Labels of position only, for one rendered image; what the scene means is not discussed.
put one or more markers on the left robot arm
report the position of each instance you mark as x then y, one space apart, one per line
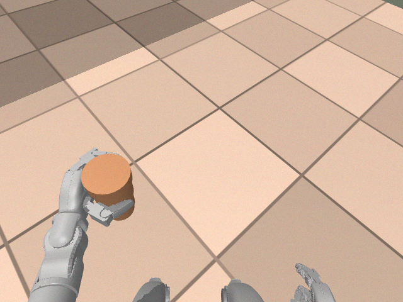
60 274

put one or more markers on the right robot hand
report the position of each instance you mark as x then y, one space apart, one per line
319 291

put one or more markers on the left robot hand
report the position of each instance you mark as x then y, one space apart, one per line
74 197

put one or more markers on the cup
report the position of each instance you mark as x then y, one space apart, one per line
108 179

